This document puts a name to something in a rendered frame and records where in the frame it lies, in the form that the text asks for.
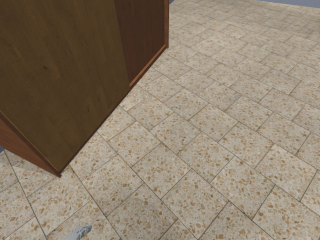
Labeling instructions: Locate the left robot hand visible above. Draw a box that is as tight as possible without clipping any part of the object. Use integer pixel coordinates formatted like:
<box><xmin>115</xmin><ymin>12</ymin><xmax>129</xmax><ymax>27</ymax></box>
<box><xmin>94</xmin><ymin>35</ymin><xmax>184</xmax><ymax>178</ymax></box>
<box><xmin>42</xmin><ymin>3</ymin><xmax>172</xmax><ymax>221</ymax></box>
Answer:
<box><xmin>64</xmin><ymin>224</ymin><xmax>92</xmax><ymax>240</ymax></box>

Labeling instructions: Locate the wardrobe door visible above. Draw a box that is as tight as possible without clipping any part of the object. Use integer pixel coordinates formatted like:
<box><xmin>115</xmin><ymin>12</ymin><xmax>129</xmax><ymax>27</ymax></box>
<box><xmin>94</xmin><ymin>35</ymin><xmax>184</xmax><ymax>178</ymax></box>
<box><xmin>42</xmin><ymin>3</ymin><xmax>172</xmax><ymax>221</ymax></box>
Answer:
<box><xmin>0</xmin><ymin>0</ymin><xmax>130</xmax><ymax>172</ymax></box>
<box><xmin>114</xmin><ymin>0</ymin><xmax>165</xmax><ymax>84</ymax></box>

